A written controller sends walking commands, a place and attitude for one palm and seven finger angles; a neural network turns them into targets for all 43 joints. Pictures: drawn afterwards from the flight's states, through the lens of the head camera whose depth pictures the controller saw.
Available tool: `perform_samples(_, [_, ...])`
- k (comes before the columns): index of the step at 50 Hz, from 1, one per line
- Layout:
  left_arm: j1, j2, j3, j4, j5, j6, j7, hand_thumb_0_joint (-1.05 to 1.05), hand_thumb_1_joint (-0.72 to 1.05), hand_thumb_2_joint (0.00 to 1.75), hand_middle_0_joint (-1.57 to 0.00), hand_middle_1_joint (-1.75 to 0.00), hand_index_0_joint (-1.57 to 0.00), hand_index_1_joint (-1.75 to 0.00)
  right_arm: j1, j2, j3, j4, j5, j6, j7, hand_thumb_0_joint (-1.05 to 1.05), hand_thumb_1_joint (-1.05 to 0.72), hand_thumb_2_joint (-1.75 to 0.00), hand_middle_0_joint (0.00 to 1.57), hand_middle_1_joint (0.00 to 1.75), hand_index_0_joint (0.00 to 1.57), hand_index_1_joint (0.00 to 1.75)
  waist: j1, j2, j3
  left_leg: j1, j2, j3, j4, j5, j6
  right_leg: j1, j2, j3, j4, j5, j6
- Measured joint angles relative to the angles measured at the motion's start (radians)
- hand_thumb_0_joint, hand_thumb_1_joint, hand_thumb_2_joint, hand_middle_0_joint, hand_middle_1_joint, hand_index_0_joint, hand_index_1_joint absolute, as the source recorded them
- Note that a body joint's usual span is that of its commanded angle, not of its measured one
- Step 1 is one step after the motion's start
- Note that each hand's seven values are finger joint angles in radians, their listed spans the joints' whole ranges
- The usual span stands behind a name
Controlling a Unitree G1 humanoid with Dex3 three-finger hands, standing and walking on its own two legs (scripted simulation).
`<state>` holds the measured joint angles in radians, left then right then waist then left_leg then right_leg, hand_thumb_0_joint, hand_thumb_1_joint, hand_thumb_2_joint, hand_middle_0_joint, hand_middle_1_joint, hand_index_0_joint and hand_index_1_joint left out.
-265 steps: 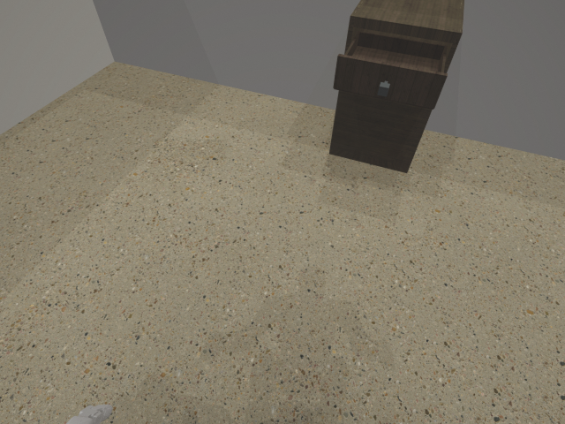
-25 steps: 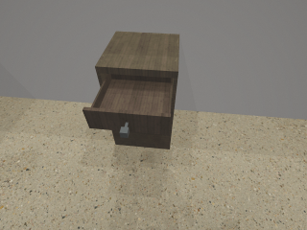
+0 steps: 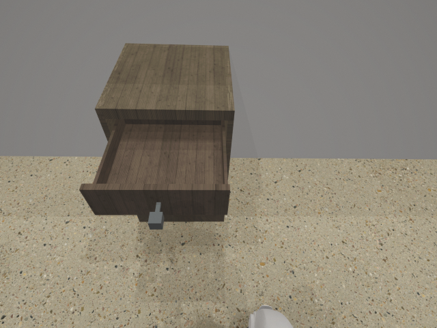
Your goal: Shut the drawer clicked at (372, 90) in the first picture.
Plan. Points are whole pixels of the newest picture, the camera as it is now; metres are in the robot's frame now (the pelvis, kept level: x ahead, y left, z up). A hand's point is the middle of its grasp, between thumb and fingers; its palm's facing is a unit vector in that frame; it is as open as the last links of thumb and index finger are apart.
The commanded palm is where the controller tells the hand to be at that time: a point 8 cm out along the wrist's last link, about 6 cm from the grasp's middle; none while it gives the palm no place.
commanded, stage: take the last steps up to it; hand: left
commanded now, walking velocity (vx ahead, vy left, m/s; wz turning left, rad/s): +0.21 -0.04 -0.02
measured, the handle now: (157, 214) +0.42 +0.17 -0.16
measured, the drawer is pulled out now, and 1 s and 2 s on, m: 0.28 0.28 0.28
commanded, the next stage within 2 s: come to a stop and stand still in 0.14 s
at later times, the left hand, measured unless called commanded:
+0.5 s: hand (153, 322) +0.17 +0.14 -0.17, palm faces +0.04 -0.98 -0.21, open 7.2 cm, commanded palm none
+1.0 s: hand out of the picture +0.14 +0.14 -0.18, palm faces +0.02 -0.97 -0.23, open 7.4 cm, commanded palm none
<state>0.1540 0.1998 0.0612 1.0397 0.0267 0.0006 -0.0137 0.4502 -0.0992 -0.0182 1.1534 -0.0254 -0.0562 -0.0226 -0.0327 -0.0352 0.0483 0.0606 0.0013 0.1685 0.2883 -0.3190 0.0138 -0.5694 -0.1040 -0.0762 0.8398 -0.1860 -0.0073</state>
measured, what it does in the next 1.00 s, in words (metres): walks ahead: right foot, then left foot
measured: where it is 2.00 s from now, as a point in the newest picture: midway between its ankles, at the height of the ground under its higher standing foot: outside the picture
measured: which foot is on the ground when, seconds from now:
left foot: down 0.00-0.14, up 0.16-0.50, down 0.52-1.00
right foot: up 0.00-0.10, down 0.12-1.00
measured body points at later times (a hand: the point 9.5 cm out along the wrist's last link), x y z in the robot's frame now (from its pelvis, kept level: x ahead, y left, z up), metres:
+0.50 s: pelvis +0.13 -0.04 +0.00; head +0.14 -0.05 +0.45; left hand +0.17 +0.19 -0.16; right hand +0.19 -0.27 -0.16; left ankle +0.17 +0.09 -0.73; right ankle +0.16 -0.12 -0.74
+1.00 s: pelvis +0.12 -0.03 -0.01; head +0.11 -0.04 +0.44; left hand +0.13 +0.20 -0.16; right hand +0.16 -0.27 -0.16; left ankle +0.17 +0.09 -0.74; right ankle +0.16 -0.12 -0.74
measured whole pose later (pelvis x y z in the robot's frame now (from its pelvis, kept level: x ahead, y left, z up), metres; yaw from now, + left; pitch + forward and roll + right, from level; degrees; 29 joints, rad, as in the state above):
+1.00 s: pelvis +0.12 -0.03 -0.01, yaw +0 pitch -3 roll +0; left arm 0.33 0.16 0.00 1.02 0.02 0.01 0.04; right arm 0.28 -0.18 -0.02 1.00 -0.02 0.03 0.00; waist -0.01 0.02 0.01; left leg -0.26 0.02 0.04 0.55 -0.24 0.00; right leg -0.24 -0.01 -0.13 0.56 -0.26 -0.05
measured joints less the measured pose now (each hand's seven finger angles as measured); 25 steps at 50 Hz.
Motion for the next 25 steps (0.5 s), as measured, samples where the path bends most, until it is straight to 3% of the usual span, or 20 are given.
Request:
perform_samples(5, [-0.065, -0.013, -0.007, -0.036, -0.001, -0.019, -0.001, 0.01, 0.91, 0.9, -0.2, -0.3, -0.2, -0.29, 0.033, -0.003, -0.004, 0.024, -0.004, 0.013, 0.004, 0.0, -0.91, -0.9, 0.2, 0.3, 0.2, 0.3, -0.035, 0.034, 0.029, 0.021, 0.039, 0.005, 0.1, -0.111, -0.04, 0.106, 0.043, -0.032, -0.196, -0.014, -0.04])
perform_samples(7, [-0.074, -0.018, -0.008, -0.046, 0.001, -0.05, 0.002, 0.0, 0.91, 0.9, -0.2, -0.3, -0.2, -0.29, 0.036, -0.002, -0.006, 0.035, 0.006, 0.021, 0.009, 0.0, -0.91, -0.9, 0.21, 0.3, 0.2, 0.3, -0.03, 0.041, 0.038, -0.05, 0.068, -0.01, 0.303, -0.167, -0.031, 0.145, 0.059, -0.044, -0.224, 0.053, -0.06])
perform_samples(10, [-0.069, -0.037, -0.017, -0.046, -0.009, -0.067, 0.008, 0.0, 0.91, 0.9, -0.2, -0.3, -0.2, -0.29, -0.018, -0.015, -0.013, 0.025, 0.016, 0.039, 0.009, 0.0, -0.91, -0.9, 0.21, 0.3, 0.2, 0.3, -0.024, 0.058, 0.061, -0.258, 0.067, -0.11, 0.753, -0.197, -0.002, 0.172, 0.079, -0.063, -0.188, -0.03, -0.075])
perform_samples(12, [-0.045, -0.052, -0.023, -0.032, -0.01, -0.059, 0.016, 0.0, 0.91, 0.9, -0.2, -0.3, -0.2, -0.29, -0.062, -0.029, -0.021, 0.002, 0.012, 0.047, 0.008, 0.0, -0.91, -0.9, 0.2, 0.3, 0.2, 0.3, -0.018, 0.064, 0.054, -0.371, 0.071, -0.13, 0.88, -0.142, 0.004, 0.215, 0.093, -0.068, -0.241, -0.03, -0.073])
perform_samples(14, [-0.018, -0.061, -0.01, -0.021, -0.018, -0.057, 0.034, -0.01, 0.93, 0.9, -0.2, -0.3, -0.2, -0.29, -0.105, -0.042, -0.024, -0.028, 0.006, 0.049, 0.006, 0.0, -0.91, -0.9, 0.2, 0.3, 0.2, 0.3, -0.017, 0.069, 0.037, -0.454, 0.082, -0.137, 0.873, -0.089, -0.004, 0.253, 0.106, -0.076, -0.305, -0.009, -0.073])
perform_samples(18, [0.015, -0.044, -0.017, 0.0, -0.005, -0.042, 0.043, -0.02, 0.95, 0.9, -0.2, -0.3, -0.21, -0.29, -0.185, -0.059, -0.019, -0.075, 0.007, 0.052, -0.003, 0.0, -0.91, -0.9, 0.2, 0.3, 0.19, 0.3, 0.003, 0.069, 0.004, -0.503, 0.086, -0.132, 0.658, -0.043, -0.034, 0.298, 0.119, -0.073, -0.387, 0.014, -0.079])
perform_samples(22, [0.039, -0.046, -0.029, 0.02, 0.0, -0.019, 0.041, -0.01, 0.94, 0.9, -0.2, -0.3, -0.21, -0.29, -0.248, -0.078, -0.018, -0.097, 0.014, 0.066, -0.006, 0.0, -0.93, -0.9, 0.2, 0.3, 0.19, 0.3, 0.031, 0.07, -0.006, -0.456, 0.064, -0.133, 0.461, -0.034, -0.049, 0.316, 0.122, -0.059, -0.39, 0.002, -0.071])
perform_samples(25, [0.059, -0.046, -0.029, 0.029, -0.003, -0.005, 0.043, -0.01, 0.93, 0.9, -0.2, -0.3, -0.2, -0.29, -0.273, -0.083, -0.016, -0.107, 0.016, 0.071, -0.003, 0.0, -0.93, -0.9, 0.2, 0.3, 0.19, 0.3, 0.045, 0.064, -0.006, -0.376, 0.05, -0.132, 0.303, 0.043, -0.049, 0.318, 0.12, -0.056, -0.354, -0.027, -0.06])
